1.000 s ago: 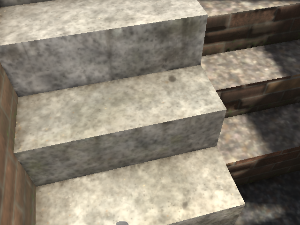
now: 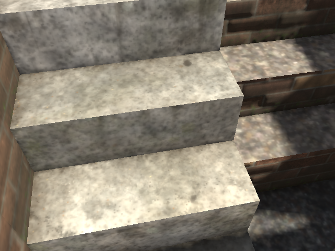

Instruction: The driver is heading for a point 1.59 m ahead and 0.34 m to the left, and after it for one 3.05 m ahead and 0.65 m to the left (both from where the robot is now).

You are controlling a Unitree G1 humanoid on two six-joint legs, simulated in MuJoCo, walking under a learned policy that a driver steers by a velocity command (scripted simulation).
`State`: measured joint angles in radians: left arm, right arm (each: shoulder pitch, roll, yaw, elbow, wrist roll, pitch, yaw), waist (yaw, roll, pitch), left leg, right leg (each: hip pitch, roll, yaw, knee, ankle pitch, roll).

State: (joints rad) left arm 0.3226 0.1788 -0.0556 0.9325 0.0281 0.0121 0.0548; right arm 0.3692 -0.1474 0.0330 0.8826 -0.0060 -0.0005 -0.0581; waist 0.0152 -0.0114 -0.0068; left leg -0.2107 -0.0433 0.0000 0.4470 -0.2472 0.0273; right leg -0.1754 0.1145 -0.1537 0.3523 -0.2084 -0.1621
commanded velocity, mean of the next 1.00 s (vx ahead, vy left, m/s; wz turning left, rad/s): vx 0.33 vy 0.00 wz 0.00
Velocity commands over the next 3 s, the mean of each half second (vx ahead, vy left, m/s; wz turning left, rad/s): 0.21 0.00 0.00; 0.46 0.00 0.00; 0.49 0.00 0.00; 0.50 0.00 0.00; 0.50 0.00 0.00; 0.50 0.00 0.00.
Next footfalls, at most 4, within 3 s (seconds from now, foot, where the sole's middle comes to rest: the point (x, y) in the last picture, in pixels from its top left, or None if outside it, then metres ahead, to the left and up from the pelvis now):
none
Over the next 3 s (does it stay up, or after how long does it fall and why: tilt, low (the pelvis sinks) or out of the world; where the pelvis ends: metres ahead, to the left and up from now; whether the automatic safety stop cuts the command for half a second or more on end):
stays up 0.04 0.07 0.01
